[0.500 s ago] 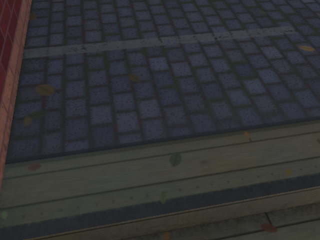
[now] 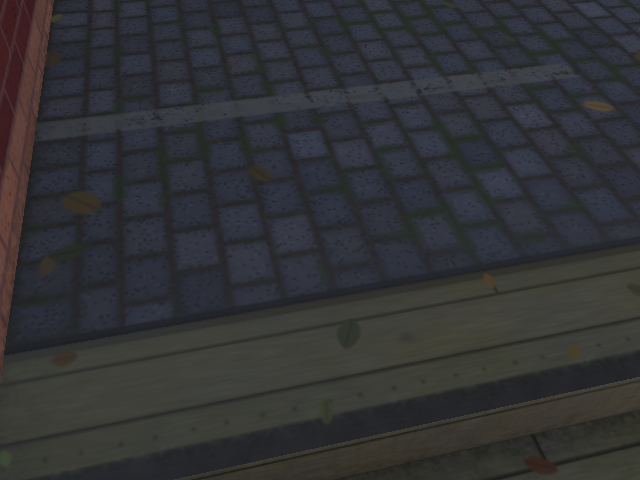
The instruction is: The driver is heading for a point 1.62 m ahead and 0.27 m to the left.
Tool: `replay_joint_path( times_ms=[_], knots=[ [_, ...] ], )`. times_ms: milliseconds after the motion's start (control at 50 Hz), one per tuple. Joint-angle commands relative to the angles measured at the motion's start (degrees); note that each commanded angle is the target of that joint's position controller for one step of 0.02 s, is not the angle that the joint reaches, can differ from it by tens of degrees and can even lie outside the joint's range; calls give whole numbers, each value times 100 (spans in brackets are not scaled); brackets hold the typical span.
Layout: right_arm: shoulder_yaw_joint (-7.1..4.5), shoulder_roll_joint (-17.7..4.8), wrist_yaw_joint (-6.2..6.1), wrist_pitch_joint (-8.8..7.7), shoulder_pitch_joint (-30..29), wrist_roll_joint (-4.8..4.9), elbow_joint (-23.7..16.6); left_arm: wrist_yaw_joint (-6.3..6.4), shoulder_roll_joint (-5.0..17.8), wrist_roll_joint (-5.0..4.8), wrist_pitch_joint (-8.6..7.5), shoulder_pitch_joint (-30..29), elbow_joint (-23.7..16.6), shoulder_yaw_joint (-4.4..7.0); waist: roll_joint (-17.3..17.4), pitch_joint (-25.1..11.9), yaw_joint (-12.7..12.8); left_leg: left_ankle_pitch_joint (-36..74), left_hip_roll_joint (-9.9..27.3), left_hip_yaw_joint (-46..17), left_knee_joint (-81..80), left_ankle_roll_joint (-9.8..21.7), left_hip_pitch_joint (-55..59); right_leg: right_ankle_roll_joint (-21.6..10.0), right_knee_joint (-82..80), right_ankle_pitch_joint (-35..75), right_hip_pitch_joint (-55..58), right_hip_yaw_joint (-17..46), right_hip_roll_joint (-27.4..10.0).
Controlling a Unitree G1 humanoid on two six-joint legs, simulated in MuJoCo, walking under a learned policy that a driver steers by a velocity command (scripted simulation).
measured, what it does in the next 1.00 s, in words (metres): climbs: left foot 0.15 m higher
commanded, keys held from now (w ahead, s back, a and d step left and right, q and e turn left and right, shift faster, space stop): w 1.00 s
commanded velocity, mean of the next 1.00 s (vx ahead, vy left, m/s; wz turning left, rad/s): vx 0.44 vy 0.00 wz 0.00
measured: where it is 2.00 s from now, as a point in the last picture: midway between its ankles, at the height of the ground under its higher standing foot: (287, 187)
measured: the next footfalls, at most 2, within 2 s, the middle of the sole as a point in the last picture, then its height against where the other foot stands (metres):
left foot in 0.48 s outside the picture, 0.15 m higher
right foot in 1.04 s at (371, 342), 0.15 m higher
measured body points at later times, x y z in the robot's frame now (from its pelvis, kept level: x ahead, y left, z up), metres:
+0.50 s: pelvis +0.20 +0.02 +0.03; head +0.20 +0.02 +0.48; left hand +0.11 +0.22 -0.13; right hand +0.42 -0.14 -0.05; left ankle +0.29 +0.11 -0.60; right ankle +0.02 -0.12 -0.71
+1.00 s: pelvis +0.46 +0.02 +0.16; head +0.50 +0.05 +0.61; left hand +0.70 +0.12 +0.07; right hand +0.29 -0.12 +0.04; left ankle +0.30 +0.12 -0.59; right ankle +0.66 -0.10 -0.41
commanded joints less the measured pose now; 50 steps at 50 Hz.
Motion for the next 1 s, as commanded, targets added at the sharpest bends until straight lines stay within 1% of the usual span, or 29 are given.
replay_joint_path(
  times_ms=[20,80,100,120,140,160,200,240,300,340,380,400,440,460,480,500,520,540,560,580,620,640,740,760,820,880,920,960,1000],
  knots=[
    [-287,-1215,-120,-8,162,139,-241,-24,146,-23,-268,-130,-379,-18,1202,1353,66,-2656,1798,-1899,-1577,1243,-1003,-171,725,-292,-966,-102,-407],
    [-181,-1023,-20,23,-600,121,-452,-63,370,-97,-391,562,-81,64,411,1493,544,-1483,900,-834,-625,972,-1921,-322,-677,-9,503,-406,32],
    [-87,-802,18,-32,-669,129,-494,-85,676,-107,-441,1134,80,186,-368,1218,784,-841,398,-220,493,792,-2447,-489,-1038,-245,1145,424,-337],
    [-9,-650,49,-159,-687,45,-599,-116,1222,-178,-469,1966,241,379,-1537,944,1009,-406,-211,333,2155,527,-3378,-1027,-1865,-676,1976,2153,-1235],
    [13,-598,104,-303,-689,83,-559,-126,1384,-99,-523,2648,421,459,-1559,651,1170,-1106,-451,-259,4452,355,-4038,-1687,-2596,-369,2415,4002,-2056],
    [-3,-605,177,-439,-612,242,-503,-102,1120,79,-578,2417,481,323,-956,537,865,-1360,-329,-866,6701,283,-4737,-1778,-2369,507,2556,3901,-2315],
    [164,-253,165,-462,-1093,342,-864,-146,707,159,-605,1617,579,133,-521,492,529,-1583,-71,-1233,9652,419,-6440,-1335,-1853,1855,2830,2569,-2295],
    [337,49,199,-339,-1366,309,-1241,-268,114,171,-485,1393,878,-96,-145,487,361,-1936,25,-1114,11163,440,-7315,-922,-1633,1881,2584,1601,-1962],
    [716,510,302,-225,-1901,212,-1880,-220,225,19,-371,1439,1234,-207,3,931,284,-2041,70,-1030,11973,439,-8615,-658,-1953,728,1929,1222,-2042],
    [917,342,343,-270,-2718,103,-2629,-156,455,-26,-485,580,1041,-310,118,1503,-81,-1111,296,-559,9573,416,-7555,-374,-2693,-4,-388,205,-1423],
    [956,-40,356,-286,-2843,-41,-2790,-3,556,-91,-669,484,975,-337,-78,1294,-183,548,364,463,7122,368,-4202,-794,-4205,755,-2832,-231,-1024],
    [822,-196,300,-307,-2326,-34,-2477,-27,836,-131,-734,486,950,-282,-383,787,-297,667,17,910,6691,495,-2364,-938,-4202,3366,-2862,-355,-997],
    [498,-750,228,-322,-1226,-48,-2126,-94,1587,-140,-670,1063,1152,-139,-933,-670,-897,57,-500,872,5960,658,-1657,-816,-2217,10029,-2,-359,-1279],
    [417,-979,253,-300,-759,-34,-2125,-167,1990,-190,-551,885,1214,-6,-1754,-998,-1307,16,-564,570,4985,669,-1590,-627,-1300,11290,1252,-207,-1457],
    [329,-1247,259,-213,-730,-83,-2161,-228,1913,-201,-464,763,1222,21,-2048,-1055,-1407,-226,-707,254,3479,714,-1499,-422,-262,11352,1968,-252,-1359],
    [148,-1593,313,-130,-248,-307,-1741,-191,1486,-64,-509,677,1041,-12,-1363,-826,-1426,-58,-586,-1018,2505,885,-704,-311,1230,9284,1113,254,-1116],
    [18,-2188,303,11,326,-352,-1199,-341,110,76,-692,1332,959,-293,2587,-1260,-646,1691,1240,-4322,897,1983,631,86,4187,1168,-936,488,701],
    [64,-1769,261,-50,623,-509,-1015,-533,-101,-14,-959,1397,1025,-260,1712,-1523,-674,106,1830,-6213,-532,1957,156,36,6799,809,-1655,2274,1068],
    [105,-1310,340,-138,484,-278,-701,-556,-142,-176,-971,274,410,-239,1027,-367,-523,-1234,1874,-5638,-786,1619,-638,-105,7815,934,-2553,1900,883],
    [171,-882,478,-203,294,-172,-332,-508,-209,-185,-930,-618,-60,-333,425,548,-343,-1498,1733,-4678,-431,1397,-1389,-361,8240,1136,-3237,1495,550],
    [401,110,538,-270,-145,-329,-5,-493,-151,-181,-783,-394,-162,-375,218,701,202,-505,1181,-2895,-27,954,-1900,-628,9010,1521,-3480,1510,403],
    [437,286,565,-237,-166,-325,108,-541,-176,-232,-702,-33,-103,-397,281,683,395,-359,967,-2313,-41,777,-1741,-701,9176,1515,-3762,1482,422],
    [511,14,579,-183,-165,-328,85,-563,-525,-117,-402,-507,-496,-660,213,969,498,336,594,-600,-220,616,-2129,-320,8902,1514,-5344,745,138],
    [535,-76,531,-212,282,-405,169,-537,-598,-89,-333,-740,-569,-704,436,803,332,269,746,-859,-347,867,-1950,-176,9548,1565,-5650,373,128],
    [556,-147,378,-168,935,-391,198,-398,-625,-46,-350,-1392,-900,-808,843,807,28,725,894,-1129,-305,890,-1191,78,9436,1716,-6800,247,-250],
    [556,-198,126,-123,1495,-185,117,-373,-423,-80,-432,-2597,-1656,-900,1154,742,-351,385,977,-1465,-811,953,-310,376,7652,2065,-7210,-223,-822],
    [459,-380,-31,-110,1925,-30,199,-412,-409,-140,-457,-3579,-2079,-1004,1024,1001,-709,1268,1320,-1564,-2129,1096,-267,431,5524,1330,-5947,-876,-1074],
    [518,-490,-4,-164,1879,-51,240,-540,-536,-230,-534,-3503,-2139,-994,1212,818,-370,4221,1327,-882,-2156,1048,-24,138,4344,638,-4170,-1566,-634],
    [530,-905,139,-156,1890,-212,251,-687,-202,-260,-585,-2788,-2014,-780,2076,-111,177,9533,1194,-343,-861,1094,1037,-293,3738,169,-2524,-1917,165]
  ],
)
Velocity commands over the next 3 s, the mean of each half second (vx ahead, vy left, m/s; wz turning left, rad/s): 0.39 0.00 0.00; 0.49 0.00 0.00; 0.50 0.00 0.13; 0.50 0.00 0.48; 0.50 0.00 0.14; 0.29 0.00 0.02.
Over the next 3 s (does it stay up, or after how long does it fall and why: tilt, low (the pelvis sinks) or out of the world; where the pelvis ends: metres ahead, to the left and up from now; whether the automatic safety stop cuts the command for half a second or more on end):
stays up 1.51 0.24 0.30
